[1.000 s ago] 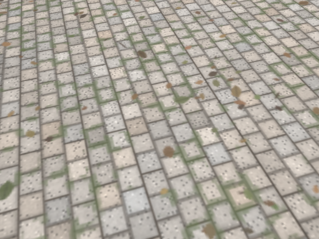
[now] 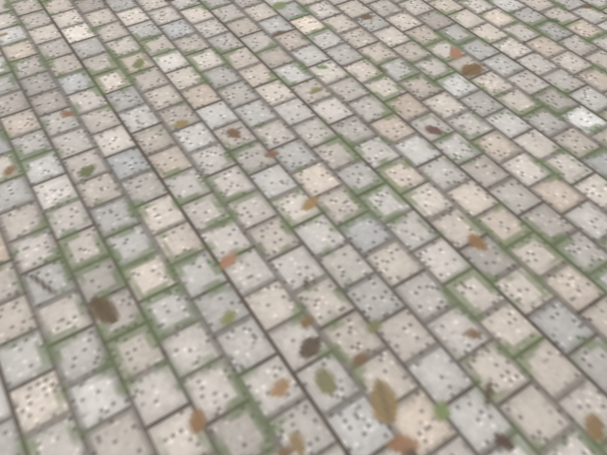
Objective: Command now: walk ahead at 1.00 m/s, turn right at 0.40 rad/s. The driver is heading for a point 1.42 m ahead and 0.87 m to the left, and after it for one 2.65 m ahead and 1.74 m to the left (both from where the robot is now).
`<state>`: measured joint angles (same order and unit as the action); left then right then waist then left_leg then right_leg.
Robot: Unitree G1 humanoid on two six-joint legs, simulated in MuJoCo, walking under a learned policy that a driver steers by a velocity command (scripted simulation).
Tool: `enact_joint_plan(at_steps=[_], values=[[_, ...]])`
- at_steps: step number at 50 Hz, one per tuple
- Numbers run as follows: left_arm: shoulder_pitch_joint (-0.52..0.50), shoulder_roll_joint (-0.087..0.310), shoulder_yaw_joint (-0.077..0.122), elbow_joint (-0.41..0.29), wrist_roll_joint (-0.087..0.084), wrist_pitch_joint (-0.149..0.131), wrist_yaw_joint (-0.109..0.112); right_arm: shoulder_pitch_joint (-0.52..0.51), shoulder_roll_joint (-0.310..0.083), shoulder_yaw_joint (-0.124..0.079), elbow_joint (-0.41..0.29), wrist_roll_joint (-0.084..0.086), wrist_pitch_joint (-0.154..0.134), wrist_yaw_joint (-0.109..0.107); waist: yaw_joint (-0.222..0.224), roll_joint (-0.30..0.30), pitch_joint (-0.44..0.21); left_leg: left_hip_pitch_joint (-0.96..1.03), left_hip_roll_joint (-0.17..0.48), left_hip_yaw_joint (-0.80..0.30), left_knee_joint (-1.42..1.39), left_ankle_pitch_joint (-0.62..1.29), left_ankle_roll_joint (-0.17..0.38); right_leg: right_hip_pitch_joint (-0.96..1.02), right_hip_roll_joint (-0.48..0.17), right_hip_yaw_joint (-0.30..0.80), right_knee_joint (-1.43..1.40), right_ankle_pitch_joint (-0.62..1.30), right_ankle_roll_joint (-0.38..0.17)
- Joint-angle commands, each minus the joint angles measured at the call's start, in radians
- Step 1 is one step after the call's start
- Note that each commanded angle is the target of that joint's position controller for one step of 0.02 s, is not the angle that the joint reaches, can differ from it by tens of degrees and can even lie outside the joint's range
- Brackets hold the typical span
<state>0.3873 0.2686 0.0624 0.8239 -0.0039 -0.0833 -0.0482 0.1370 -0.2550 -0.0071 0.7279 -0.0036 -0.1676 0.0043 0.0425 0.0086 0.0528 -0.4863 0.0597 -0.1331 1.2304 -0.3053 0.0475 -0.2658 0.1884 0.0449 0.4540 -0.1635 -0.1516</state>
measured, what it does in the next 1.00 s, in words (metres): walks ahead, turning left: left foot, then right foot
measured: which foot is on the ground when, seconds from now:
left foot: up 0.00-0.30, down 0.32-0.74, up 0.76-1.00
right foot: down 0.00-0.30, up 0.32-0.72, down 0.74-1.00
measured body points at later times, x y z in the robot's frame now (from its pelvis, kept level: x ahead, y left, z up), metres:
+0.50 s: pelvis +0.49 +0.09 +0.00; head +0.50 +0.08 +0.45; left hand +0.62 +0.36 -0.07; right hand +0.58 -0.17 -0.13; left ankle +0.50 +0.12 -0.73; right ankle +0.52 -0.09 -0.64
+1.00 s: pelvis +0.92 +0.18 +0.00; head +0.92 +0.20 +0.45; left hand +0.71 +0.41 -0.12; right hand +1.26 +0.13 -0.05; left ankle +0.92 +0.34 -0.63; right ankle +0.95 +0.03 -0.73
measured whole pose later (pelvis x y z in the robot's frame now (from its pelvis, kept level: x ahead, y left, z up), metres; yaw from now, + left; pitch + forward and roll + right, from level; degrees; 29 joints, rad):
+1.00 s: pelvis +0.92 +0.18 +0.00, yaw +43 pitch +0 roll -5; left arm 0.42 0.33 0.10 0.80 0.00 -0.10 0.00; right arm 0.13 -0.35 -0.07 0.60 0.04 -0.02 0.02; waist 0.08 0.05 0.02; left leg -0.80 0.12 -0.02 1.25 -0.22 0.05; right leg -0.02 0.03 -0.13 0.35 -0.32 0.03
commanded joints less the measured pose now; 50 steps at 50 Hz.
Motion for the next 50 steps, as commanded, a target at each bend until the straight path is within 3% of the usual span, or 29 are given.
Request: enact_joint_plan(at_steps=[1, 6, 10, 13, 15, 16, 17, 18, 19, 20, 21, 22, 24, 26, 28, 30, 34, 35, 36, 37, 38, 39, 40, 41, 42, 43, 45, 47, 50], values=[[-0.085, 0.064, 0.006, -0.095, -0.010, -0.023, 0.023, 0.084, -0.089, -0.025, -0.038, -0.011, 0.021, -0.004, -0.084, 0.012, 0.000, -0.140, 0.082, 0.055, -0.137, 0.067, -0.047, 0.006, -0.260, 0.317, -0.274, 0.021, -0.153], [0.048, 0.094, 0.003, -0.056, -0.013, -0.049, 0.043, -0.177, -0.038, -0.001, -0.118, 0.000, 0.017, 0.007, 0.060, -0.029, 0.063, -0.023, 0.040, 0.167, -0.559, 0.625, -0.028, -0.102, -0.214, 0.102, -0.358, 0.119, -0.053], [0.128, 0.104, -0.001, 0.008, 0.001, -0.039, 0.051, -0.278, -0.072, -0.019, -0.166, 0.045, 0.013, 0.040, 0.091, -0.031, 0.088, -0.137, -0.037, 0.173, -0.731, 0.609, 0.029, 0.225, -0.284, 0.027, -0.347, 0.362, 0.035], [0.102, 0.162, 0.008, 0.007, 0.039, -0.012, 0.072, -0.209, -0.123, -0.048, -0.182, 0.056, 0.011, 0.066, 0.004, -0.105, -0.036, -0.085, -0.146, 0.252, -0.706, 0.453, 0.073, 0.454, -0.329, -0.033, -0.138, 1.056, 0.106], [0.005, 0.195, 0.018, -0.025, 0.080, 0.010, 0.089, 0.112, -0.195, -0.084, -0.108, 0.069, 0.042, 0.056, -0.172, -0.165, -0.192, 0.180, -0.169, 0.258, -0.609, 0.325, 0.106, 0.443, -0.354, -0.047, 0.225, 1.422, 0.128], [-0.132, 0.225, 0.024, -0.069, 0.078, 0.016, 0.095, 0.414, -0.229, -0.098, -0.032, 0.058, 0.061, 0.043, -0.336, -0.092, -0.273, 0.506, -0.089, 0.143, -0.662, 0.373, 0.156, 0.226, -0.326, -0.087, 0.617, 1.308, 0.147], [-0.031, 0.032, -0.022, -0.106, 0.082, -0.004, 0.078, 0.486, -0.247, -0.090, 0.024, 0.035, 0.068, 0.044, -0.219, 0.317, -0.349, 0.939, 0.062, -0.189, -0.545, 0.186, 0.300, -0.306, -0.141, -0.015, 1.067, -0.081, 0.200], [-0.009, 0.076, -0.040, -0.155, -0.010, -0.053, 0.051, 0.457, -0.229, -0.099, -0.002, 0.018, 0.064, 0.037, -0.200, 0.347, -0.462, 1.105, 0.223, -0.750, -0.839, -0.294, 0.436, -0.577, -0.067, 0.119, 1.209, -0.373, 0.202], [-0.128, 0.135, -0.030, -0.180, -0.042, -0.087, 0.038, 0.406, -0.170, -0.095, -0.022, -0.004, 0.065, 0.018, -0.220, 0.157, -0.317, 1.004, 0.191, -0.734, -0.932, -0.349, 0.354, -0.647, -0.146, 0.167, 1.110, -0.254, 0.136], [-0.211, 0.127, -0.036, -0.212, -0.028, -0.103, 0.034, 0.347, -0.137, -0.082, -0.029, -0.013, 0.062, 0.021, -0.169, -0.029, -0.199, 0.810, 0.155, -0.642, -0.961, -0.224, 0.308, -0.595, -0.171, 0.147, 1.011, -0.201, 0.106], [-0.225, 0.095, -0.040, -0.217, -0.004, -0.111, 0.033, 0.280, -0.138, -0.081, -0.041, -0.008, 0.055, 0.028, -0.094, -0.131, -0.099, 0.616, 0.114, -0.582, -0.988, -0.109, 0.309, -0.539, -0.184, 0.132, 0.918, -0.186, 0.093], [-0.199, 0.091, -0.036, -0.212, 0.018, -0.106, 0.035, 0.223, -0.142, -0.082, -0.058, -0.005, 0.053, 0.026, -0.039, -0.136, -0.062, 0.485, 0.063, -0.512, -1.011, -0.019, 0.314, -0.474, -0.208, 0.135, 0.840, -0.171, 0.103], [-0.168, 0.098, -0.028, -0.211, 0.026, -0.085, 0.043, 0.181, -0.124, -0.079, -0.066, 0.017, 0.061, 0.023, 0.009, -0.081, -0.007, 0.325, -0.005, -0.404, -1.036, 0.105, 0.308, -0.416, -0.236, 0.105, 0.730, -0.164, 0.138], [-0.256, 0.093, -0.032, -0.258, 0.036, -0.073, 0.052, 0.183, -0.122, -0.077, -0.060, 0.040, 0.064, 0.009, -0.001, -0.060, 0.052, 0.149, -0.051, -0.312, -1.052, 0.198, 0.290, -0.350, -0.243, 0.050, 0.525, -0.101, 0.175], [-0.390, 0.038, -0.046, -0.313, 0.044, -0.074, 0.051, 0.199, -0.141, -0.085, -0.045, 0.045, 0.070, -0.008, -0.054, -0.016, 0.076, -0.011, -0.114, -0.238, -1.045, 0.244, 0.239, -0.199, -0.203, 0.002, 0.288, 0.126, 0.195], [-0.442, 0.034, -0.037, -0.338, 0.026, -0.076, 0.049, 0.262, -0.158, -0.094, -0.018, 0.050, 0.077, -0.011, -0.104, 0.026, 0.029, -0.070, -0.116, -0.261, -1.039, 0.183, 0.186, -0.013, -0.152, -0.004, 0.161, 0.333, 0.206], [-0.486, 0.116, 0.008, -0.369, -0.026, -0.080, 0.061, 0.307, -0.133, -0.097, 0.014, 0.063, 0.085, -0.017, -0.109, 0.080, -0.007, 0.210, -0.077, -0.358, -0.878, 0.217, 0.136, -0.003, -0.153, 0.072, -0.008, 0.257, 0.201], [-0.424, 0.153, 0.029, -0.359, -0.031, -0.087, 0.064, 0.296, -0.141, -0.101, 0.013, 0.056, 0.091, -0.017, -0.064, 0.088, -0.058, 0.275, -0.077, -0.352, -0.767, 0.380, 0.112, 0.058, -0.143, 0.060, -0.018, 0.203, 0.182], [-0.274, 0.180, 0.049, -0.339, -0.034, -0.091, 0.066, 0.269, -0.151, -0.103, 0.003, 0.042, 0.098, -0.012, 0.029, 0.097, -0.174, 0.296, -0.094, -0.313, -0.581, 0.523, 0.078, 0.220, -0.175, 0.057, 0.010, 0.168, 0.153], [-0.003, 0.209, 0.059, -0.302, -0.034, -0.078, 0.077, 0.217, -0.105, -0.082, -0.036, 0.005, 0.104, -0.004, 0.154, 0.091, -0.365, 0.154, -0.103, -0.252, -0.271, 0.450, 0.051, 0.538, -0.324, 0.160, 0.141, 0.007, 0.096], [0.088, 0.300, 0.067, -0.258, 0.006, -0.074, 0.061, 0.425, 0.033, -0.035, -0.072, 0.042, 0.095, 0.006, 0.038, -0.399, -0.581, -0.191, -0.221, -0.142, 0.107, -0.276, 0.007, 0.916, -0.639, 0.753, 0.001, -0.301, -0.111], [0.085, 0.226, 0.063, -0.251, -0.005, -0.064, 0.047, 0.397, -0.050, -0.028, -0.069, 0.083, 0.102, -0.007, 0.064, -0.427, -0.543, -0.349, -0.089, -0.082, 0.243, -0.217, 0.010, 0.881, -0.652, 0.939, -0.099, -0.685, -0.102], [0.031, 0.144, 0.048, -0.263, -0.007, -0.049, 0.058, 0.256, -0.119, -0.044, -0.076, 0.068, 0.109, -0.014, 0.108, -0.285, -0.341, -0.420, -0.052, -0.033, 0.253, -0.124, 0.009, 0.738, -0.579, 0.754, -0.125, -0.629, -0.042], [-0.003, 0.132, 0.041, -0.241, 0.005, -0.035, 0.062, 0.160, -0.140, -0.051, -0.092, 0.038, 0.110, -0.013, 0.104, -0.102, -0.199, -0.408, -0.021, 0.007, 0.221, -0.065, 0.006, 0.572, -0.533, 0.575, -0.135, -0.404, -0.006], [-0.019, 0.127, 0.038, -0.218, 0.021, -0.027, 0.060, 0.072, -0.128, -0.054, -0.119, 0.014, 0.107, -0.007, 0.091, -0.016, -0.096, -0.378, 0.009, 0.025, 0.177, -0.037, 0.012, 0.425, -0.490, 0.442, -0.153, -0.205, 0.010], [-0.052, 0.112, 0.031, -0.200, 0.035, -0.029, 0.060, 0.083, -0.102, -0.056, -0.136, 0.028, 0.112, 0.004, 0.037, -0.052, -0.058, -0.334, 0.046, 0.014, 0.152, -0.013, 0.014, 0.322, -0.475, 0.365, -0.175, -0.130, 0.007], [-0.094, 0.054, 0.018, -0.166, 0.011, -0.034, 0.046, 0.092, -0.058, -0.049, -0.152, 0.057, 0.137, 0.011, -0.009, -0.099, -0.023, -0.322, 0.094, 0.023, 0.132, -0.033, 0.019, 0.226, -0.453, 0.239, -0.220, -0.071, 0.010], [-0.126, 0.067, 0.023, -0.139, -0.006, -0.037, 0.042, 0.068, -0.041, -0.041, -0.175, 0.049, 0.151, 0.017, -0.042, -0.084, 0.020, -0.358, 0.124, 0.028, 0.101, 0.010, 0.011, 0.164, -0.464, 0.138, -0.258, 0.022, 0.007], [-0.172, 0.125, 0.035, -0.127, 0.007, -0.044, 0.050, 0.023, -0.065, -0.039, -0.189, 0.036, 0.146, 0.029, -0.063, -0.059, 0.066, -0.328, 0.122, 0.053, -0.049, 0.218, -0.012, 0.090, -0.426, -0.050, -0.316, 0.130, 0.027]])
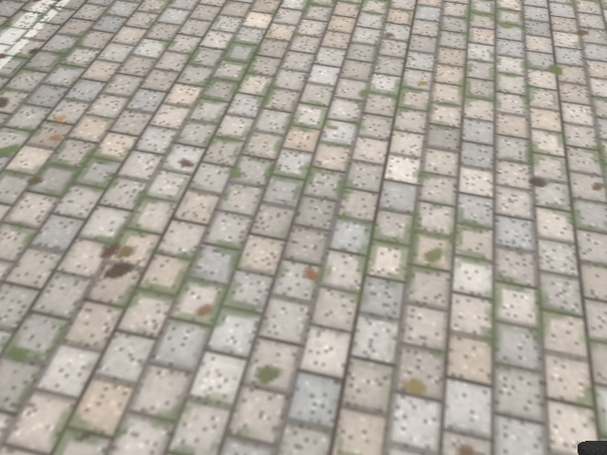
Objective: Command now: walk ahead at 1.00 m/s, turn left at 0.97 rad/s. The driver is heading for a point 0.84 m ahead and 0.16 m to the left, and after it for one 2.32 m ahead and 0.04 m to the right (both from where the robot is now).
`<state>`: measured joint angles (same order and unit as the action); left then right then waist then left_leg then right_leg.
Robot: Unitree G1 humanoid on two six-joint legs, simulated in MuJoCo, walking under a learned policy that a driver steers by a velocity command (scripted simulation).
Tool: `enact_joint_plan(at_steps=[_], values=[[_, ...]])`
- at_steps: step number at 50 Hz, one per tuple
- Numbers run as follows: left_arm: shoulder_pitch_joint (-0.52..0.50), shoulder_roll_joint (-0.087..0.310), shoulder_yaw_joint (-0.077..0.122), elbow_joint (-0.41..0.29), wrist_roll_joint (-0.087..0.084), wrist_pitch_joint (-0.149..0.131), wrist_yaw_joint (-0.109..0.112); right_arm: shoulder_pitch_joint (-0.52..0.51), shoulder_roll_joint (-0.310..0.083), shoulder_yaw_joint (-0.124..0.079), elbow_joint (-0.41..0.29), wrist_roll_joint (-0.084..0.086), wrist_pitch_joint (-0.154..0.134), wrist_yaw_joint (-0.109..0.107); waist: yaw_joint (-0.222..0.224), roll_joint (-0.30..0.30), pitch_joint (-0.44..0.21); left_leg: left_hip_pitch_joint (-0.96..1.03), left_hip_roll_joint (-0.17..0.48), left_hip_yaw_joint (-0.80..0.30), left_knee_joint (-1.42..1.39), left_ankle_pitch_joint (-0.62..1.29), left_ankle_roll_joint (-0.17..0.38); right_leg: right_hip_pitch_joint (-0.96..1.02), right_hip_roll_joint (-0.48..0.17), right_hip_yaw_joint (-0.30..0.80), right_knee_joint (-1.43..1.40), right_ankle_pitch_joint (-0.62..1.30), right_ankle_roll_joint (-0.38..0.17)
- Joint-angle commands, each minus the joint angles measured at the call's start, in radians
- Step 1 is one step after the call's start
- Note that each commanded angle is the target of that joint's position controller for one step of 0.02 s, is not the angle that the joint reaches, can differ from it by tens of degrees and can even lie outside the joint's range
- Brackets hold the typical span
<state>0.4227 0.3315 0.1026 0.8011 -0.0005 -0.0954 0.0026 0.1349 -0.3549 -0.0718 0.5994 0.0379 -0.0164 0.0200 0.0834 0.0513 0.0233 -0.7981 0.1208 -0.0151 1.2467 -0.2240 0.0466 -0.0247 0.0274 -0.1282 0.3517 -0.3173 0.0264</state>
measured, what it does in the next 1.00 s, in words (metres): walks ahead: left foot, then right foot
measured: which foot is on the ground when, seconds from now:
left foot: up 0.00-0.18, down 0.20-0.68, up 0.70-1.00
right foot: down 0.00-0.20, up 0.22-0.64, down 0.66-1.00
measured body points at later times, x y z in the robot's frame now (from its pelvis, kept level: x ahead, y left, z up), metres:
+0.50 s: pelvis +0.43 +0.07 +0.01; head +0.45 +0.09 +0.46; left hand +0.57 +0.39 -0.04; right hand +0.57 -0.17 -0.10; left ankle +0.34 +0.09 -0.73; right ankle +0.72 -0.03 -0.66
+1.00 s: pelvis +0.84 +0.16 +0.01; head +0.89 +0.16 +0.46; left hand +0.80 +0.45 -0.10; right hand +1.15 -0.01 -0.04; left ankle +1.01 +0.33 -0.69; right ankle +0.81 +0.07 -0.73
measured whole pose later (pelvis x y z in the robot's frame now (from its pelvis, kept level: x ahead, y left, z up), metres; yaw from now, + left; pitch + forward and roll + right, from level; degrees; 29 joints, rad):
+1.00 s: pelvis +0.84 +0.16 +0.01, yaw +9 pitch +2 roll +0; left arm 0.39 0.30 0.07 0.73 -0.03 0.00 0.03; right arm -0.07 -0.27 -0.01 0.60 -0.02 -0.10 0.01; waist 0.10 0.01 0.08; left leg -0.62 -0.06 -0.19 0.56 -0.03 -0.05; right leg -0.16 0.17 0.23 0.42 -0.26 -0.09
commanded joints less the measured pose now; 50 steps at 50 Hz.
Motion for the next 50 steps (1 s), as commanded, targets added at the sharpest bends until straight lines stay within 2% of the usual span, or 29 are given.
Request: enact_joint_plan(at_steps=[1, 4, 6, 8, 9, 10, 11, 12, 13, 14, 15, 16, 18, 22, 25, 29, 31, 33, 34, 35, 36, 37, 38, 39, 40, 41, 44, 46, 50], values=[[-0.201, 0.077, -0.002, -0.098, 0.006, -0.033, 0.003, -0.010, 0.022, 0.024, -0.064, -0.008, -0.009, 0.019, -0.091, -0.077, 0.109, 0.005, 0.048, -0.034, -0.141, 0.211, -0.008, -0.147, -0.246, 0.065, -0.228, 0.303, -0.137], [-0.119, 0.127, 0.004, -0.061, 0.003, -0.028, 0.006, -0.139, 0.021, 0.025, -0.092, -0.009, -0.024, 0.046, -0.041, -0.027, 0.141, 0.074, -0.006, 0.066, -0.373, 0.328, 0.036, -0.055, -0.234, -0.042, -0.240, 0.464, -0.094], [-0.086, 0.183, 0.012, -0.050, 0.006, -0.016, 0.010, -0.157, -0.013, 0.010, -0.103, -0.001, -0.032, 0.058, -0.061, -0.087, 0.099, 0.202, -0.098, 0.164, -0.452, 0.285, 0.075, 0.031, -0.236, -0.091, -0.149, 0.944, -0.066], [-0.085, 0.240, 0.023, -0.052, 0.004, 0.010, 0.021, -0.031, -0.077, -0.023, -0.089, 0.014, -0.024, 0.057, -0.166, -0.186, 0.002, 0.360, -0.181, 0.213, -0.440, 0.138, 0.112, 0.110, -0.270, -0.104, 0.101, 1.430, -0.064], [-0.121, 0.251, 0.027, -0.072, 0.002, 0.017, 0.022, 0.162, -0.136, -0.056, -0.043, 0.017, -0.013, 0.052, -0.269, -0.213, -0.094, 0.598, -0.207, 0.203, -0.438, 0.086, 0.146, 0.035, -0.283, -0.092, 0.332, 1.522, -0.076], [-0.182, 0.229, 0.021, -0.101, -0.010, 0.009, 0.023, 0.423, -0.201, -0.096, 0.032, 0.014, -0.001, 0.036, -0.393, -0.148, -0.181, 0.977, -0.183, 0.098, -0.560, 0.168, 0.200, -0.199, -0.232, -0.082, 0.676, 1.285, -0.055], [-0.176, 0.043, -0.031, -0.132, 0.016, -0.027, 0.014, 0.417, -0.255, -0.104, 0.059, 0.014, 0.013, 0.016, -0.292, 0.251, -0.139, 1.186, -0.056, -0.169, -0.588, 0.307, 0.272, -0.552, 0.013, -0.056, 1.185, -0.105, -0.012], [-0.036, 0.024, -0.062, -0.218, -0.024, -0.078, -0.003, 0.317, -0.255, -0.075, -0.016, -0.020, -0.021, 0.024, -0.151, 0.294, -0.430, 1.381, 0.150, -0.835, -0.836, -0.285, 0.499, -0.828, 0.053, 0.249, 1.361, -0.251, -0.023], [-0.207, 0.127, -0.047, -0.230, -0.043, -0.104, -0.007, 0.342, -0.162, -0.069, -0.028, -0.025, -0.036, 0.021, -0.243, 0.072, -0.372, 1.284, 0.142, -0.900, -0.981, -0.487, 0.408, -0.849, -0.011, 0.307, 1.248, -0.118, -0.064], [-0.274, 0.109, -0.049, -0.260, -0.059, -0.107, -0.003, 0.319, -0.148, -0.062, -0.004, -0.034, -0.057, 0.024, -0.185, -0.049, -0.165, 1.089, 0.125, -0.844, -1.029, -0.431, 0.365, -0.863, -0.030, 0.284, 1.132, -0.080, -0.069], [-0.263, 0.088, -0.054, -0.235, -0.032, -0.097, 0.007, 0.251, -0.115, -0.050, -0.006, -0.033, -0.074, 0.027, -0.124, -0.159, -0.103, 0.917, 0.095, -0.755, -1.016, -0.310, 0.334, -0.778, -0.080, 0.293, 1.036, -0.043, -0.064], [-0.220, 0.082, -0.049, -0.219, -0.008, -0.084, 0.008, 0.182, -0.109, -0.046, -0.017, -0.039, -0.079, 0.022, -0.066, -0.152, -0.055, 0.753, 0.042, -0.666, -1.005, -0.218, 0.326, -0.685, -0.098, 0.302, 0.969, -0.024, -0.045], [-0.199, 0.092, -0.039, -0.207, 0.003, -0.049, 0.003, 0.130, -0.069, -0.033, -0.015, -0.032, -0.075, 0.008, -0.022, -0.095, 0.019, 0.563, -0.026, -0.534, -1.032, -0.128, 0.319, -0.608, -0.120, 0.290, 0.850, -0.023, -0.006], [-0.387, 0.001, -0.071, -0.267, 0.030, -0.038, -0.006, 0.147, -0.044, -0.022, 0.027, -0.015, -0.067, -0.036, -0.086, -0.053, 0.097, 0.337, -0.130, -0.281, -1.037, 0.036, 0.259, -0.484, -0.108, 0.180, 0.460, 0.320, 0.049], [-0.461, -0.009, -0.073, -0.276, 0.003, -0.046, -0.025, 0.236, -0.047, -0.022, 0.076, -0.014, -0.076, -0.031, -0.182, 0.002, 0.069, 0.349, -0.101, -0.231, -1.049, -0.034, 0.205, -0.340, -0.087, 0.135, 0.263, 0.627, 0.033], [-0.547, 0.040, -0.055, -0.305, -0.029, -0.045, -0.037, 0.311, -0.064, -0.023, 0.143, -0.017, -0.066, -0.023, -0.219, 0.020, 0.107, 0.737, 0.020, -0.230, -1.005, 0.204, 0.181, -0.556, -0.092, 0.124, 0.151, 0.464, -0.047], [-0.422, 0.087, -0.028, -0.285, -0.037, -0.040, -0.038, 0.277, -0.096, -0.026, 0.153, -0.047, -0.055, -0.020, -0.134, 0.052, 0.018, 0.900, 0.055, -0.178, -0.872, 0.739, 0.145, -0.498, -0.033, 0.068, 0.188, 0.306, -0.102], [-0.043, 0.154, 0.008, -0.207, -0.049, -0.016, -0.028, 0.171, -0.120, -0.025, 0.135, -0.082, -0.042, -0.023, 0.088, 0.072, -0.187, 0.801, 0.026, -0.082, -0.425, 1.118, 0.101, -0.093, 0.000, 0.058, 0.254, 0.257, -0.162], [0.093, 0.228, 0.019, -0.174, -0.012, -0.015, -0.031, 0.263, -0.030, -0.005, 0.096, -0.077, -0.053, -0.028, 0.050, -0.203, -0.344, 0.451, -0.090, -0.038, 0.024, 0.634, 0.025, 0.303, -0.169, 0.436, 0.245, 0.124, -0.285], [0.115, 0.208, 0.016, -0.135, -0.007, -0.021, -0.051, 0.372, 0.040, 0.028, 0.117, -0.043, -0.078, -0.010, -0.016, -0.481, -0.417, 0.174, -0.256, -0.100, 0.243, -0.216, -0.033, 0.490, -0.321, 0.979, -0.021, -0.048, -0.408], [0.042, 0.112, -0.002, -0.166, 0.001, -0.014, -0.043, 0.266, -0.046, 0.020, 0.088, -0.015, -0.103, -0.003, 0.010, -0.322, -0.305, 0.060, -0.189, -0.165, 0.262, -0.203, -0.011, 0.461, -0.323, 0.992, -0.055, -0.044, -0.362], [-0.027, 0.097, -0.008, -0.191, 0.009, -0.008, -0.039, 0.105, -0.072, 0.021, 0.045, -0.014, -0.121, 0.001, 0.019, -0.162, -0.186, 0.064, -0.151, -0.163, 0.208, -0.173, -0.004, 0.308, -0.294, 0.837, -0.032, 0.188, -0.329], [-0.072, 0.119, -0.003, -0.198, 0.009, -0.006, -0.045, 0.005, -0.057, 0.023, 0.010, -0.037, -0.133, -0.004, -0.011, -0.024, -0.084, 0.077, -0.147, -0.133, 0.139, -0.187, -0.008, 0.146, -0.244, 0.727, -0.025, 0.445, -0.319], [-0.100, 0.124, -0.003, -0.203, 0.005, -0.010, -0.044, -0.005, -0.052, 0.018, 0.000, -0.055, -0.134, -0.008, -0.053, 0.009, -0.068, 0.112, -0.122, -0.129, 0.058, -0.177, -0.018, 0.059, -0.218, 0.631, -0.017, 0.647, -0.320], [-0.097, 0.104, -0.012, -0.193, 0.000, -0.010, -0.043, -0.016, -0.048, 0.017, -0.003, -0.072, -0.127, -0.011, -0.067, -0.004, -0.058, 0.164, -0.116, -0.113, -0.006, -0.175, -0.030, -0.009, -0.178, 0.561, -0.022, 0.819, -0.300], [-0.121, 0.102, -0.015, -0.189, -0.007, -0.006, -0.034, 0.021, -0.033, 0.020, -0.003, -0.071, -0.116, -0.013, -0.109, -0.045, -0.060, 0.168, -0.112, -0.115, -0.077, -0.167, -0.056, -0.044, -0.167, 0.545, -0.029, 0.857, -0.312], [-0.147, 0.134, -0.003, -0.179, -0.021, 0.020, -0.003, -0.026, -0.004, 0.033, -0.016, -0.065, -0.092, -0.022, -0.120, -0.069, -0.053, 0.257, -0.169, -0.049, -0.372, -0.075, -0.106, -0.209, -0.087, 0.457, -0.026, 0.952, -0.280], [-0.126, 0.166, 0.014, -0.167, -0.031, 0.058, 0.022, -0.075, 0.005, 0.037, -0.021, -0.062, -0.087, -0.019, -0.097, -0.099, -0.110, 0.404, -0.236, -0.030, -0.556, 0.137, -0.110, -0.290, -0.026, 0.427, -0.003, 0.862, -0.201], [-0.080, 0.131, 0.017, -0.147, -0.032, 0.103, 0.051, -0.184, -0.020, 0.021, -0.060, -0.044, -0.087, -0.012, -0.060, -0.154, -0.106, 0.494, -0.270, -0.101, -0.771, 0.307, -0.102, -0.266, 0.002, 0.548, 0.055, 0.546, -0.103]])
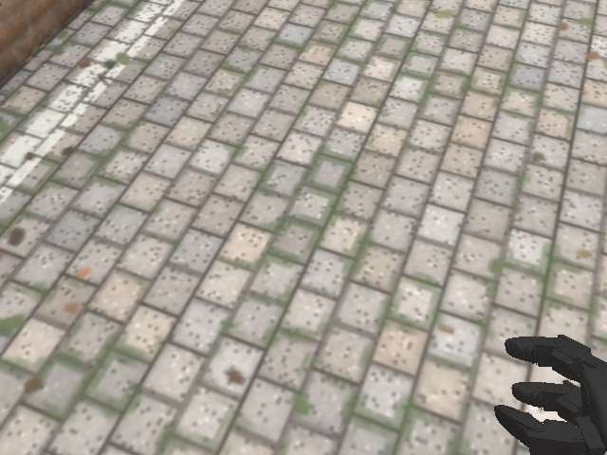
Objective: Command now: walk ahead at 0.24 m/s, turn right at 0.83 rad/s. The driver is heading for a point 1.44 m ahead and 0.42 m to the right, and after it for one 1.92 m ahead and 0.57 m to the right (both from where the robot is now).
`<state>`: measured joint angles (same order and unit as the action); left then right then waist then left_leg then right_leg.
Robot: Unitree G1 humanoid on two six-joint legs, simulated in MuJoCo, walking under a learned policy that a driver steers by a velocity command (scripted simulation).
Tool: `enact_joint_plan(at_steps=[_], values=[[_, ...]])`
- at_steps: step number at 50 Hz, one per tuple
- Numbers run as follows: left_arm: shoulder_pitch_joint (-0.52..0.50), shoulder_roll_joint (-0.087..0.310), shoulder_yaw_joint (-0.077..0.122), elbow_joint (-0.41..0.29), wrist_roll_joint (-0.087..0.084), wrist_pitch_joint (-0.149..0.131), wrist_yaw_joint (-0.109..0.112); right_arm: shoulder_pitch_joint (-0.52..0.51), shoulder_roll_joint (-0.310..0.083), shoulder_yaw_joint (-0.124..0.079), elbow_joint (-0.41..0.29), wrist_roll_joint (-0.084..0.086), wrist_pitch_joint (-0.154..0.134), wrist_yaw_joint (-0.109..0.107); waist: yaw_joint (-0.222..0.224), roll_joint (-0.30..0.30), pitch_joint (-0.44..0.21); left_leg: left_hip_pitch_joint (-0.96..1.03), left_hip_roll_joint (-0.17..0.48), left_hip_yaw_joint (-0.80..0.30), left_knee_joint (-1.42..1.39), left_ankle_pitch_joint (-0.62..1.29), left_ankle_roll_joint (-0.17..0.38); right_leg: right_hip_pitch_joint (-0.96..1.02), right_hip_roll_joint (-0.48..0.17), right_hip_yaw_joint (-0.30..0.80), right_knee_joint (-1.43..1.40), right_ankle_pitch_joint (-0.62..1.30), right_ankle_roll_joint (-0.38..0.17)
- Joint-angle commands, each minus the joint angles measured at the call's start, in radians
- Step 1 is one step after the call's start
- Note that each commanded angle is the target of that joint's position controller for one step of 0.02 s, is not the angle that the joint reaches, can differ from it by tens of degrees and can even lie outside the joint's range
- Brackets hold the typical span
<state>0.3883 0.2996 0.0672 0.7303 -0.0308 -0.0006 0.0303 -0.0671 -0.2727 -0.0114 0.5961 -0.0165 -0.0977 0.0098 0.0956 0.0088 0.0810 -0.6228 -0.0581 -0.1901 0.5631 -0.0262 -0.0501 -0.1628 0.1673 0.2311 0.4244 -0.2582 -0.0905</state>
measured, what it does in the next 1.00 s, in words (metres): walks ahead, turning right: left foot, then right foot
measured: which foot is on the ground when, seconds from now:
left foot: up 0.00-0.06, down 0.08-0.58, up 0.60-1.00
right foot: down 0.00-0.08, up 0.10-0.56, down 0.58-1.00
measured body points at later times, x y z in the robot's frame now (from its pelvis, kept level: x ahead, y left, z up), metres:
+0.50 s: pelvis +0.13 +0.02 +0.00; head +0.17 -0.01 +0.44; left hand +0.42 +0.19 -0.09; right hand +0.12 -0.30 -0.11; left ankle +0.24 +0.11 -0.74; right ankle +0.10 -0.12 -0.70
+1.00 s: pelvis +0.15 -0.02 -0.01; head +0.18 -0.02 +0.44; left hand +0.41 +0.15 -0.11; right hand +0.15 -0.32 -0.11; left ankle +0.19 +0.09 -0.71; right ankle +0.08 -0.10 -0.74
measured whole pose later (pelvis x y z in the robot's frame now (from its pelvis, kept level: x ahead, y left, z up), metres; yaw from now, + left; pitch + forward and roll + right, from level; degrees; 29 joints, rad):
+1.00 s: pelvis +0.15 -0.02 -0.01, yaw -22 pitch +2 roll -1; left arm 0.10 0.26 0.06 0.70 0.01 0.03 0.04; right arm 0.19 -0.29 -0.08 0.72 0.02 0.08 0.02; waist -0.02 -0.01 0.04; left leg -0.41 0.07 0.08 0.82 -0.41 -0.05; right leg -0.22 -0.08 -0.24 0.51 -0.31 -0.01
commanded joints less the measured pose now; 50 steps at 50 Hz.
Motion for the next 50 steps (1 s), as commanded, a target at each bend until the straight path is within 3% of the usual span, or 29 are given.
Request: enact_joint_plan(at_steps=[1, 3, 4, 5, 6, 7, 8, 9, 11, 13, 17, 23, 25, 27, 28, 29, 30, 31, 32, 33, 34, 35, 36, 39, 42, 46, 50], values=[[-0.070, 0.155, 0.054, -0.087, 0.002, 0.012, 0.028, 0.022, -0.121, -0.048, -0.057, 0.012, -0.007, -0.005, -0.082, -0.130, -0.157, 0.324, -0.070, 0.042, -0.117, 0.113, -0.002, -0.102, -0.142, 0.222, 0.016, 0.429, 0.019], [-0.140, 0.125, 0.050, -0.120, 0.003, 0.017, 0.029, 0.133, -0.142, -0.062, -0.023, 0.006, -0.014, -0.015, -0.142, -0.131, -0.199, 0.439, -0.001, 0.018, -0.226, 0.206, 0.020, -0.059, -0.111, 0.222, 0.180, 0.351, 0.048], [-0.115, 0.068, 0.031, -0.132, 0.012, 0.021, 0.019, 0.238, -0.152, -0.064, 0.004, -0.011, -0.012, -0.024, -0.156, -0.028, -0.320, 0.656, 0.147, -0.066, -0.202, 0.338, 0.082, -0.114, -0.061, 0.143, 0.429, 0.104, 0.082], [0.006, -0.014, 0.003, -0.130, 0.043, 0.023, 0.014, 0.252, -0.155, -0.054, -0.015, -0.014, 0.004, -0.033, -0.094, 0.153, -0.378, 0.868, 0.347, -0.260, -0.074, 0.830, 0.161, -0.322, 0.042, 0.035, 0.640, -0.514, 0.105], [0.207, 0.069, 0.008, -0.140, 0.003, 0.022, -0.009, 0.256, -0.181, -0.065, 0.003, -0.014, 0.024, -0.028, -0.010, 0.333, -0.520, 0.934, 0.600, -0.574, -0.103, 0.585, 0.361, -0.413, -0.051, -0.007, 0.841, -0.503, 0.125], [0.146, 0.165, 0.034, -0.096, -0.003, 0.036, -0.007, 0.166, -0.116, -0.061, -0.039, -0.011, 0.033, -0.036, -0.046, 0.183, -0.420, 0.813, 0.501, -0.511, -0.158, 0.308, 0.358, -0.445, -0.124, -0.045, 0.908, -0.383, 0.167], [0.021, 0.215, 0.054, -0.107, -0.004, 0.051, -0.005, 0.131, -0.068, -0.046, -0.052, -0.006, 0.047, -0.042, -0.079, 0.079, -0.297, 0.690, 0.402, -0.325, -0.181, 0.147, 0.299, -0.468, -0.145, -0.080, 0.913, -0.290, 0.188], [-0.026, 0.218, 0.059, -0.113, 0.002, 0.066, 0.003, 0.109, -0.076, -0.043, -0.055, -0.007, 0.061, -0.045, -0.077, 0.027, -0.246, 0.577, 0.341, -0.237, -0.215, 0.064, 0.259, -0.438, -0.166, -0.099, 0.910, -0.232, 0.199], [-0.071, 0.167, 0.047, -0.148, 0.008, 0.071, 0.005, 0.087, -0.113, -0.055, -0.030, -0.016, 0.071, -0.047, -0.063, 0.057, -0.142, 0.410, 0.273, -0.091, -0.268, 0.080, 0.254, -0.410, -0.199, -0.148, 0.851, -0.177, 0.197], [-0.082, 0.106, 0.030, -0.166, 0.005, 0.063, 0.004, 0.123, -0.116, -0.063, 0.000, -0.020, 0.071, -0.049, -0.073, 0.088, -0.160, 0.432, 0.274, -0.022, -0.291, 0.139, 0.284, -0.418, -0.215, -0.176, 0.797, -0.159, 0.196], [-0.139, 0.116, 0.029, -0.191, 0.011, 0.061, -0.003, 0.139, -0.145, -0.080, 0.029, -0.012, 0.072, -0.049, -0.087, 0.081, -0.198, 0.485, 0.341, 0.044, -0.321, 0.095, 0.327, -0.436, -0.278, -0.176, 0.699, -0.091, 0.191], [-0.195, 0.122, 0.029, -0.204, 0.008, 0.071, -0.029, 0.122, -0.203, -0.106, 0.051, 0.001, 0.083, -0.034, -0.097, 0.114, -0.178, 0.445, 0.357, 0.214, -0.324, -0.015, 0.279, -0.286, -0.280, -0.252, 0.460, -0.030, 0.147], [-0.209, 0.130, 0.035, -0.210, 0.008, 0.080, -0.040, 0.138, -0.218, -0.116, 0.064, 0.013, 0.084, -0.020, -0.102, 0.122, -0.178, 0.471, 0.377, 0.247, -0.294, -0.010, 0.257, -0.237, -0.268, -0.283, 0.361, -0.054, 0.123], [-0.185, 0.127, 0.042, -0.202, 0.011, 0.088, -0.048, 0.142, -0.218, -0.119, 0.076, 0.033, 0.086, -0.011, -0.076, 0.109, -0.185, 0.471, 0.374, 0.280, -0.218, -0.028, 0.211, -0.139, -0.235, -0.311, 0.186, -0.015, 0.084], [-0.139, 0.139, 0.052, -0.181, 0.015, 0.089, -0.042, 0.172, -0.195, -0.114, 0.093, 0.042, 0.089, -0.009, -0.061, 0.079, -0.187, 0.425, 0.344, 0.309, -0.142, -0.060, 0.163, -0.044, -0.200, -0.306, 0.086, 0.033, 0.050], [-0.076, 0.192, 0.068, -0.161, 0.020, 0.085, -0.030, 0.230, -0.147, -0.101, 0.119, 0.038, 0.094, -0.002, -0.059, -0.064, -0.168, 0.273, 0.264, 0.370, 0.034, -0.179, 0.078, 0.104, -0.262, -0.162, -0.040, 0.238, -0.010], [-0.076, 0.295, 0.079, -0.183, 0.026, 0.077, -0.011, 0.254, -0.097, -0.076, 0.078, -0.017, 0.094, 0.010, -0.105, -0.377, -0.167, -0.051, 0.121, 0.419, 0.351, -0.637, -0.027, 0.243, -0.539, 0.192, -0.021, 0.591, -0.152], [-0.098, 0.271, 0.069, -0.206, 0.069, 0.051, -0.016, 0.161, -0.144, -0.093, 0.065, -0.009, 0.095, -0.006, -0.023, -0.256, -0.223, -0.077, 0.101, 0.251, 0.529, -0.644, -0.032, 0.102, -0.604, 0.202, -0.062, 0.548, -0.256], [-0.136, 0.211, 0.048, -0.192, 0.080, 0.029, -0.022, 0.124, -0.159, -0.096, 0.069, 0.022, 0.103, -0.016, -0.032, -0.176, -0.203, -0.042, 0.122, 0.209, 0.579, -0.556, -0.009, 0.051, -0.532, 0.079, -0.080, 0.470, -0.211], [-0.203, 0.157, 0.031, -0.175, 0.068, 0.013, -0.022, 0.169, -0.130, -0.091, 0.097, 0.032, 0.112, -0.022, -0.077, -0.158, -0.191, -0.024, 0.131, 0.194, 0.555, -0.476, 0.003, 0.030, -0.472, -0.013, -0.081, 0.401, -0.150], [-0.245, 0.088, 0.006, -0.164, 0.059, 0.002, -0.021, 0.217, -0.118, -0.087, 0.140, 0.021, 0.121, -0.026, -0.097, -0.147, -0.201, 0.028, 0.138, 0.182, 0.540, -0.404, -0.007, 0.018, -0.438, -0.087, -0.076, 0.396, -0.111], [-0.271, 0.054, -0.009, -0.148, 0.059, -0.005, -0.017, 0.258, -0.115, -0.088, 0.166, 0.020, 0.128, -0.025, -0.116, -0.163, -0.193, 0.103, 0.123, 0.171, 0.546, -0.343, -0.021, -0.029, -0.416, -0.156, -0.078, 0.431, -0.102], [-0.277, 0.041, -0.015, -0.139, 0.069, -0.010, -0.012, 0.273, -0.122, -0.091, 0.175, 0.029, 0.130, -0.023, -0.120, -0.168, -0.180, 0.144, 0.107, 0.160, 0.541, -0.313, -0.032, -0.054, -0.406, -0.199, -0.088, 0.426, -0.098], [-0.277, 0.112, 0.009, -0.123, 0.066, 0.002, 0.010, 0.207, -0.145, -0.091, 0.130, 0.042, 0.132, -0.020, -0.085, -0.163, -0.120, 0.078, 0.112, 0.181, 0.434, -0.301, -0.040, 0.017, -0.444, -0.207, -0.098, 0.364, -0.109], [-0.243, 0.127, 0.021, -0.103, 0.060, 0.020, 0.023, 0.188, -0.122, -0.083, 0.093, 0.041, 0.143, -0.009, -0.055, -0.141, -0.111, 0.037, 0.144, 0.195, 0.391, -0.364, -0.044, 0.086, -0.514, -0.177, -0.097, 0.349, -0.141], [-0.266, 0.137, 0.038, -0.091, 0.054, 0.022, 0.017, 0.201, -0.098, -0.080, 0.060, 0.039, 0.157, 0.005, -0.060, -0.128, -0.110, 0.083, 0.154, 0.239, 0.322, -0.398, -0.024, 0.086, -0.539, -0.223, -0.079, 0.428, -0.143], [-0.293, 0.153, 0.055, -0.079, 0.030, 0.018, 0.006, 0.217, -0.093, -0.087, 0.029, 0.044, 0.170, 0.023, -0.077, -0.137, -0.139, 0.166, 0.136, 0.290, 0.190, -0.378, 0.022, 0.113, -0.552, -0.292, -0.013, 0.526, -0.099]])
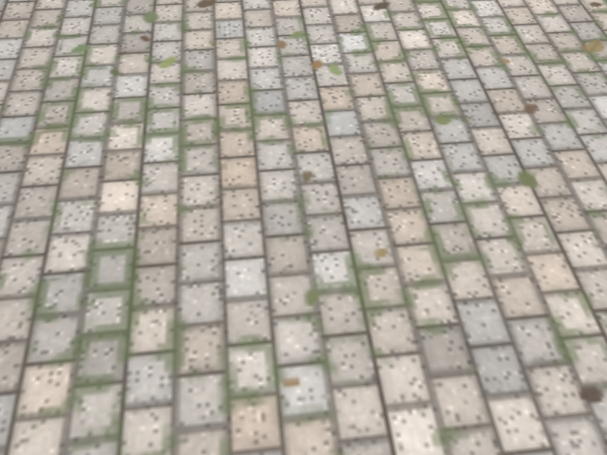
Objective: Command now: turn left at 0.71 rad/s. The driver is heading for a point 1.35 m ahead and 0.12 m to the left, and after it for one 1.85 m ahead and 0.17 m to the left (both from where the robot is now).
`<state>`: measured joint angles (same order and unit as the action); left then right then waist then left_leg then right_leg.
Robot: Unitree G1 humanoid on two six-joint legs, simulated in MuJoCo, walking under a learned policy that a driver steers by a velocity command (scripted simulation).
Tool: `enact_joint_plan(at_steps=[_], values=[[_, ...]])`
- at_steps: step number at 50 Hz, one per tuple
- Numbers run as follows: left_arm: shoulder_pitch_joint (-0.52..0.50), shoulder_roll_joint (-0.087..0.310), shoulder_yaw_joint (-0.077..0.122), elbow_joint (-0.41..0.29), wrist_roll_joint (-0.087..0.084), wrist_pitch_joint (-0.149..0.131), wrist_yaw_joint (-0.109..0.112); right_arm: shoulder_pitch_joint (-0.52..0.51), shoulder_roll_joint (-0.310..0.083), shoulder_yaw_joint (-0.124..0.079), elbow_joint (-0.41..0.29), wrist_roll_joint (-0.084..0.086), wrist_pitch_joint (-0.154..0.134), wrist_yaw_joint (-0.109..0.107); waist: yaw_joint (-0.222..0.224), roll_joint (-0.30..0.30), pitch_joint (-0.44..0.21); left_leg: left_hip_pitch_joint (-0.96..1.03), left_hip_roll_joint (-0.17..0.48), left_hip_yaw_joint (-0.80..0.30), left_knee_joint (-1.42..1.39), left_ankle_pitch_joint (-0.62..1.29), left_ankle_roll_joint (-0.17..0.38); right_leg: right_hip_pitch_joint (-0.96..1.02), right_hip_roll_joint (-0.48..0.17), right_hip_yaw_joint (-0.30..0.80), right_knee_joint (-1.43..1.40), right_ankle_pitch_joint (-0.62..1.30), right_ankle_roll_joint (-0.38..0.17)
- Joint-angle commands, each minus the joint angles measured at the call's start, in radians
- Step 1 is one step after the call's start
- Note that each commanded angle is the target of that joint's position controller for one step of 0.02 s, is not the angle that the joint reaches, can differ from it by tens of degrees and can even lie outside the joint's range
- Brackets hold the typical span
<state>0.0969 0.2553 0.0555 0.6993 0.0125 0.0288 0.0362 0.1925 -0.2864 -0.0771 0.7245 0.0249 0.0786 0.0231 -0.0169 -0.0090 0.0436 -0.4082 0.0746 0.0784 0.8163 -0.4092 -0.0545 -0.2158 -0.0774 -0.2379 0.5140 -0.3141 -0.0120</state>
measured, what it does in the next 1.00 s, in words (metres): steps to the right: left foot, then right foot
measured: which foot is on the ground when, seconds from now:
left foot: up 0.00-0.04, down 0.06-0.74, up 0.76-1.00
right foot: down 0.00-0.06, up 0.08-0.72, down 0.74-1.00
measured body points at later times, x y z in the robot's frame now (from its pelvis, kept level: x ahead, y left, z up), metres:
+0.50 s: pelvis -0.03 +0.01 +0.01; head +0.01 +0.07 +0.45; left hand -0.04 +0.32 -0.14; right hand +0.25 -0.17 -0.06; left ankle -0.01 +0.12 -0.73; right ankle -0.03 -0.17 -0.58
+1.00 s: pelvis -0.07 -0.08 +0.02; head -0.04 -0.13 +0.46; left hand +0.05 +0.21 -0.06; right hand +0.08 -0.40 -0.10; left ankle -0.04 +0.09 -0.65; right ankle -0.10 -0.17 -0.73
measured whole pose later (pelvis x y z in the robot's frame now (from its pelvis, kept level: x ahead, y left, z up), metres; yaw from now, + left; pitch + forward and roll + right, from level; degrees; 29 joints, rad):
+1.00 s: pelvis -0.07 -0.08 +0.02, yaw -6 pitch +2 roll +5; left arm 0.32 0.31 0.06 0.69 -0.02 0.02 0.06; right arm 0.07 -0.34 -0.12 0.75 0.00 0.02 -0.05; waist 0.01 0.02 0.04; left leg -0.54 -0.08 -0.11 1.02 -0.31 -0.08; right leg -0.20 0.05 0.24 0.45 -0.26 -0.05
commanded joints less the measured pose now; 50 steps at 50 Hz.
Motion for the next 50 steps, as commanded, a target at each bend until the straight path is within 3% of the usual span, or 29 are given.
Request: enact_joint_plan(at_steps=[1, 2, 3, 4, 5, 6, 7, 8, 9, 10, 15, 19, 22, 25, 27, 29, 32, 34, 36, 37, 38, 39, 40, 41, 42, 43, 45, 48, 50], values=[[-0.013, 0.199, 0.070, -0.045, -0.023, -0.012, -0.004, -0.028, -0.079, -0.025, -0.103, 0.003, -0.001, 0.014, 0.020, -0.118, -0.111, -0.005, -0.008, 0.037, -0.128, 0.045, 0.045, 0.163, -0.303, 0.150, -0.067, 0.586, -0.151], [-0.020, 0.193, 0.072, -0.038, -0.035, -0.012, -0.008, 0.004, -0.082, -0.032, -0.100, 0.004, 0.003, 0.014, -0.005, -0.108, -0.122, 0.072, -0.031, 0.053, -0.228, 0.128, 0.071, 0.135, -0.284, 0.107, -0.002, 0.567, -0.110], [0.016, 0.166, 0.069, -0.014, -0.039, -0.015, -0.015, 0.061, -0.119, -0.051, -0.088, -0.002, 0.000, 0.002, -0.030, -0.045, -0.134, 0.194, -0.051, 0.008, -0.346, 0.308, 0.111, 0.073, -0.223, 0.050, 0.138, 0.557, -0.043], [0.006, 0.139, 0.063, -0.039, -0.013, -0.024, -0.019, 0.125, -0.266, -0.094, -0.097, -0.010, -0.009, -0.022, -0.046, 0.202, -0.155, 0.410, 0.118, -0.280, -0.392, 0.928, 0.208, -0.191, -0.096, -0.005, 0.436, 0.232, 0.061], [-0.091, 0.080, 0.039, -0.111, 0.018, -0.031, -0.016, 0.135, -0.346, -0.100, -0.114, -0.055, -0.026, -0.019, -0.051, 0.388, -0.212, 0.484, 0.321, -0.621, -0.394, 1.308, 0.424, -0.457, 0.080, 0.124, 0.674, -0.404, 0.124], [-0.116, 0.129, 0.053, -0.085, 0.016, -0.024, -0.012, 0.127, -0.287, -0.084, -0.120, -0.060, -0.053, -0.006, -0.084, 0.168, -0.276, 0.497, 0.316, -0.533, -0.392, 1.251, 0.445, -0.478, 0.063, 0.282, 0.816, -0.429, 0.114], [-0.110, 0.119, 0.050, -0.082, -0.009, -0.019, -0.004, 0.072, -0.279, -0.078, -0.126, -0.048, -0.068, -0.008, -0.050, 0.119, -0.230, 0.448, 0.264, -0.446, -0.387, 1.175, 0.393, -0.498, 0.064, 0.311, 0.832, -0.340, 0.091], [-0.085, 0.113, 0.050, -0.060, -0.008, -0.013, 0.012, 0.004, -0.256, -0.075, -0.132, -0.021, -0.069, -0.020, -0.014, 0.062, -0.170, 0.411, 0.204, -0.387, -0.381, 1.104, 0.334, -0.522, 0.060, 0.320, 0.807, -0.248, 0.089], [-0.062, 0.131, 0.055, -0.053, 0.004, -0.009, 0.027, -0.039, -0.225, -0.063, -0.139, 0.003, -0.060, -0.033, 0.009, 0.057, -0.149, 0.379, 0.179, -0.373, -0.384, 1.065, 0.298, -0.519, 0.060, 0.333, 0.786, -0.180, 0.093], [-0.038, 0.132, 0.057, -0.046, 0.005, -0.007, 0.030, -0.054, -0.214, -0.055, -0.146, 0.006, -0.050, -0.043, 0.027, 0.078, -0.162, 0.344, 0.155, -0.364, -0.381, 1.077, 0.282, -0.473, 0.081, 0.337, 0.805, -0.137, 0.100], [0.004, 0.115, 0.046, -0.027, -0.014, 0.001, 0.038, -0.037, -0.209, -0.044, -0.143, -0.010, -0.030, -0.070, 0.014, 0.105, -0.203, 0.368, 0.132, -0.391, -0.364, 1.106, 0.261, -0.463, 0.158, 0.362, 0.837, -0.067, 0.122], [0.058, 0.151, 0.053, 0.014, -0.040, 0.030, 0.052, -0.073, -0.154, 0.000, -0.133, -0.038, -0.026, -0.081, 0.000, 0.140, -0.208, 0.329, 0.162, -0.361, -0.381, 1.035, 0.276, -0.406, 0.157, 0.343, 0.947, -0.120, 0.144], [0.078, 0.171, 0.061, 0.034, -0.062, 0.039, 0.065, -0.069, -0.127, 0.023, -0.100, -0.047, -0.024, -0.089, -0.024, 0.151, -0.156, 0.316, 0.183, -0.353, -0.392, 0.947, 0.301, -0.393, 0.244, 0.458, 1.008, -0.171, 0.133], [0.127, 0.200, 0.068, 0.038, -0.065, 0.042, 0.056, -0.121, -0.103, 0.040, -0.092, -0.047, -0.025, -0.102, -0.001, 0.163, -0.141, 0.318, 0.189, -0.348, -0.438, 0.529, 0.292, -0.373, 0.241, 0.473, 0.932, -0.120, 0.145], [0.163, 0.198, 0.068, 0.043, -0.064, 0.043, 0.047, -0.151, -0.100, 0.040, -0.088, -0.052, -0.025, -0.104, 0.011, 0.201, -0.123, 0.305, 0.182, -0.357, -0.483, 0.310, 0.293, -0.337, 0.207, 0.415, 0.823, -0.108, 0.154], [0.195, 0.180, 0.059, 0.044, -0.060, 0.038, 0.035, -0.169, -0.107, 0.030, -0.081, -0.053, -0.025, -0.107, 0.018, 0.219, -0.115, 0.306, 0.180, -0.348, -0.504, 0.246, 0.292, -0.292, 0.148, 0.351, 0.684, -0.124, 0.152], [0.227, 0.137, 0.034, 0.034, -0.048, 0.024, 0.002, -0.189, -0.144, 0.002, -0.067, -0.033, -0.022, -0.112, 0.017, 0.228, -0.122, 0.261, 0.166, -0.286, -0.507, 0.215, 0.260, -0.132, 0.050, 0.259, 0.387, -0.163, 0.109], [0.258, 0.149, 0.035, 0.034, -0.045, 0.016, -0.019, -0.159, -0.167, -0.017, -0.046, -0.014, -0.019, -0.113, 0.012, 0.209, -0.118, 0.245, 0.175, -0.267, -0.493, 0.190, 0.244, -0.058, 0.043, 0.209, 0.209, -0.135, 0.065], [0.352, 0.140, 0.042, 0.075, -0.036, 0.017, -0.037, -0.157, -0.144, -0.022, -0.030, 0.013, -0.023, -0.106, 0.053, 0.101, -0.074, 0.165, 0.119, -0.165, -0.363, 0.144, 0.174, 0.040, 0.083, 0.176, -0.057, -0.008, 0.001], [0.374, 0.147, 0.044, 0.072, -0.023, 0.014, -0.034, -0.110, -0.104, -0.021, -0.006, 0.003, -0.026, -0.092, 0.053, -0.061, -0.016, -0.001, 0.047, -0.063, -0.166, 0.062, 0.090, 0.094, 0.033, 0.327, -0.126, 0.136, -0.053], [0.355, 0.276, 0.062, 0.013, -0.029, 0.009, -0.020, -0.130, -0.038, -0.008, -0.054, -0.051, -0.031, -0.079, 0.010, -0.355, 0.020, -0.292, -0.110, -0.002, 0.100, -0.256, -0.015, 0.114, -0.245, 0.769, -0.149, 0.516, -0.186], [0.357, 0.317, 0.063, -0.013, 0.048, -0.018, -0.029, -0.332, -0.059, -0.020, -0.118, -0.035, -0.049, -0.077, 0.099, -0.310, 0.021, -0.304, -0.160, -0.154, 0.259, -0.316, -0.004, -0.050, -0.315, 0.930, -0.271, 0.460, -0.321], [0.281, 0.316, 0.070, -0.017, 0.057, -0.037, -0.025, -0.344, -0.079, -0.029, -0.120, -0.016, -0.053, -0.082, 0.059, -0.215, 0.057, -0.284, -0.128, -0.202, 0.330, -0.199, 0.020, -0.075, -0.244, 0.841, -0.287, 0.230, -0.268], [0.198, 0.310, 0.075, -0.030, 0.015, -0.041, -0.010, -0.293, -0.102, -0.041, -0.090, -0.018, -0.052, -0.087, 0.023, -0.171, 0.070, -0.280, -0.110, -0.211, 0.333, -0.083, 0.025, -0.060, -0.179, 0.757, -0.275, 0.125, -0.197], [0.153, 0.275, 0.065, -0.045, -0.015, -0.036, 0.002, -0.249, -0.110, -0.049, -0.057, -0.024, -0.047, -0.092, 0.010, -0.149, 0.059, -0.270, -0.102, -0.205, 0.342, -0.021, 0.012, -0.039, -0.145, 0.703, -0.253, 0.111, -0.162], [0.143, 0.246, 0.054, -0.056, -0.030, -0.033, 0.009, -0.231, -0.109, -0.051, -0.053, -0.032, -0.049, -0.091, 0.008, -0.156, 0.039, -0.263, -0.113, -0.203, 0.358, 0.028, -0.005, -0.022, -0.120, 0.683, -0.234, 0.156, -0.159], [0.182, 0.197, 0.041, -0.064, -0.037, -0.025, 0.019, -0.222, -0.092, -0.049, -0.060, -0.026, -0.062, -0.078, 0.018, -0.135, -0.019, -0.263, -0.132, -0.202, 0.346, 0.084, -0.021, 0.063, -0.096, 0.672, -0.205, 0.238, -0.167], [0.228, 0.203, 0.048, -0.076, -0.041, -0.017, 0.028, -0.232, -0.079, -0.041, -0.071, -0.020, -0.081, -0.071, 0.040, -0.134, -0.062, -0.296, -0.151, -0.221, 0.208, 0.100, -0.030, 0.192, -0.084, 0.704, -0.162, 0.348, -0.173], [0.214, 0.205, 0.045, -0.091, -0.034, -0.011, 0.031, -0.195, -0.097, -0.040, -0.049, -0.016, -0.085, -0.063, 0.043, -0.146, -0.097, -0.278, -0.133, -0.201, 0.123, 0.117, -0.043, 0.245, -0.096, 0.684, -0.139, 0.384, -0.171]])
